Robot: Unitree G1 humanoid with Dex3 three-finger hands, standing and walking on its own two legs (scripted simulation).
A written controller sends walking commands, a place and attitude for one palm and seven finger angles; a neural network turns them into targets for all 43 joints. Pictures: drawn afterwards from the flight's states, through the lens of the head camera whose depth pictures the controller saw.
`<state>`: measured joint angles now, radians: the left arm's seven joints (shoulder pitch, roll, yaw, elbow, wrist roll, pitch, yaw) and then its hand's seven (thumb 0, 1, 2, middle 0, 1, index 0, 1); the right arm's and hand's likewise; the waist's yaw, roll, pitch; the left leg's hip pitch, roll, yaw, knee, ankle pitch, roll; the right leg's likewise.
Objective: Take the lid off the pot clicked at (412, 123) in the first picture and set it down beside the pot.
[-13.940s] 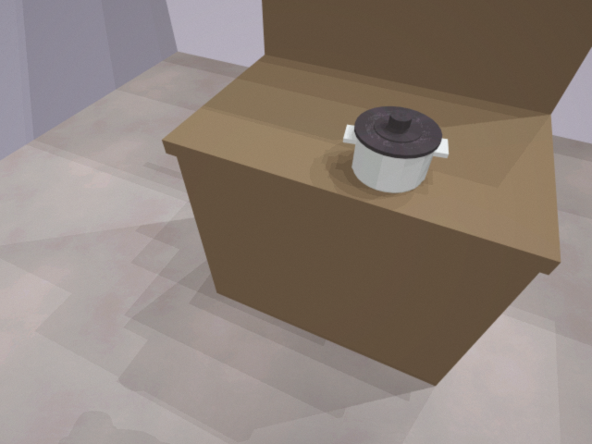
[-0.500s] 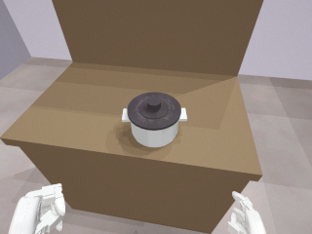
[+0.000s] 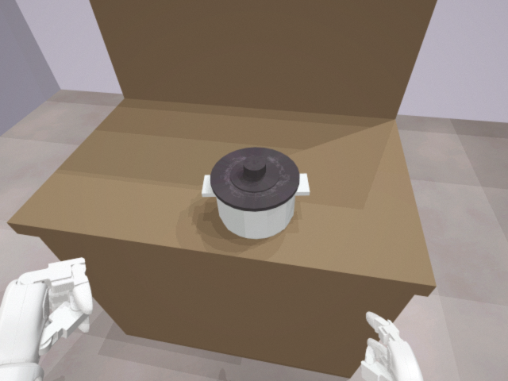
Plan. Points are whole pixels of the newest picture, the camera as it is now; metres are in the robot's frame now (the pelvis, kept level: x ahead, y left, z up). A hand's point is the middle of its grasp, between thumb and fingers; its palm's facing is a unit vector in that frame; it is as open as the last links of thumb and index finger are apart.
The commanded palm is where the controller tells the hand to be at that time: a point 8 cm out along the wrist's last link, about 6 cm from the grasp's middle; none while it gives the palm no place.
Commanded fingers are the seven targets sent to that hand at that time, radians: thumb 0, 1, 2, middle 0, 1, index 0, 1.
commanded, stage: reach forward and open the fingers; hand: left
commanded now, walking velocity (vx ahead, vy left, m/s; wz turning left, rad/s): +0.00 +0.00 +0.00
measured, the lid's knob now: (254, 166) +0.46 +0.06 +0.10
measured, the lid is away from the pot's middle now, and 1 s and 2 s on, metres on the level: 0.00 0.00 0.00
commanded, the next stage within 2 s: move the open hand above the knob in 1.18 s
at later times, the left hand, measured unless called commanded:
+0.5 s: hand (77, 290) +0.19 +0.26 +0.12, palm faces -0.17 -0.05 -0.98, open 3.4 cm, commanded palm +0.17 +0.25 +0.18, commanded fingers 0.00 0.21 1.32 -1.07 -0.72 -1.07 -0.72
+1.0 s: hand (72, 236) +0.24 +0.27 +0.16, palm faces -0.09 -0.03 -1.00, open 9.1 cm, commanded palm +0.21 +0.25 +0.21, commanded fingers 0.00 -0.31 1.48 -0.85 -0.08 -0.85 -0.08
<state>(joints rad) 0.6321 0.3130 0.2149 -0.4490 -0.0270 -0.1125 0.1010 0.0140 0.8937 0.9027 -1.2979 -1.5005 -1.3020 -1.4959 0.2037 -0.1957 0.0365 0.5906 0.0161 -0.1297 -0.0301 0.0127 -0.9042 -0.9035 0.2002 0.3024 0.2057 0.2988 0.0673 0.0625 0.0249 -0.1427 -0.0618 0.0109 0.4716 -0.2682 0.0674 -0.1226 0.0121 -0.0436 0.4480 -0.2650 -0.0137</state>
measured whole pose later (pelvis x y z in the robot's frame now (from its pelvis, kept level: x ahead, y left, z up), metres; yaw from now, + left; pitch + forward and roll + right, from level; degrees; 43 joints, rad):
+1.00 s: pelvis -0.04 +0.01 +0.00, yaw +1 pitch -2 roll -1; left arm -0.01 0.71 0.12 -0.17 0.69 0.00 -0.29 0.00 -0.20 1.43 -0.89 -0.20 -0.90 -0.20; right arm 0.13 -0.29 0.02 0.56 0.07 0.09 0.01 0.01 -0.91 -0.90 0.20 0.30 0.20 0.30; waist 0.05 0.14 0.03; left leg -0.23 -0.08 0.01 0.44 -0.18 0.08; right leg -0.21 0.00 -0.05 0.43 -0.19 -0.01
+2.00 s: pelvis -0.02 -0.01 +0.00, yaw +1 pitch +0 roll +0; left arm -0.34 0.56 -0.23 -0.10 0.79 0.17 -0.37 0.00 -0.31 1.53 -0.86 -0.08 -0.86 -0.08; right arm 0.09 -0.30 0.04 0.55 0.07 0.13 0.06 0.01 -0.91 -0.90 0.20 0.30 0.20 0.30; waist 0.03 0.13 0.01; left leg -0.23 -0.07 0.01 0.45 -0.22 0.06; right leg -0.24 0.00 -0.05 0.49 -0.25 -0.03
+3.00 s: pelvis +0.00 -0.01 +0.00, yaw -1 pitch +2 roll +1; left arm -0.93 0.37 -0.40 0.50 0.82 0.25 -0.25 0.00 -0.31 1.52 -0.85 -0.08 -0.87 -0.08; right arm 0.14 -0.27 0.04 0.66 0.08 0.11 0.01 0.01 -0.91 -0.90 0.19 0.30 0.20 0.30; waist -0.04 0.11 -0.02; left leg -0.26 -0.08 0.03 0.46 -0.24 0.07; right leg -0.29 -0.01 -0.02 0.52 -0.28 -0.02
